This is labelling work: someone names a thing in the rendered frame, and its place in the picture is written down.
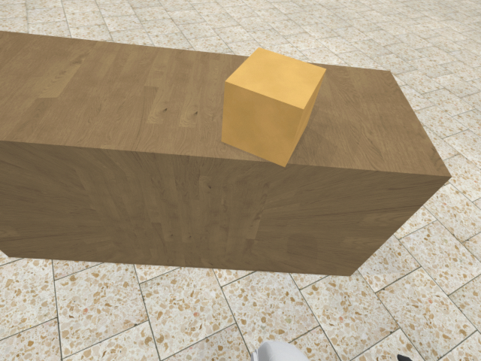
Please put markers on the pedestal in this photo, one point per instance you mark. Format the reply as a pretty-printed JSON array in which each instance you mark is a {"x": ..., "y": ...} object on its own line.
[{"x": 112, "y": 152}]

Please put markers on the carton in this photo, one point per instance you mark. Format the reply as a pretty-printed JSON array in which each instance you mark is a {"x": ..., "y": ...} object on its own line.
[{"x": 267, "y": 104}]

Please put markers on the robot right thigh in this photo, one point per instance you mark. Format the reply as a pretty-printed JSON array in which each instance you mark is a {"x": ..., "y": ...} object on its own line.
[{"x": 277, "y": 351}]

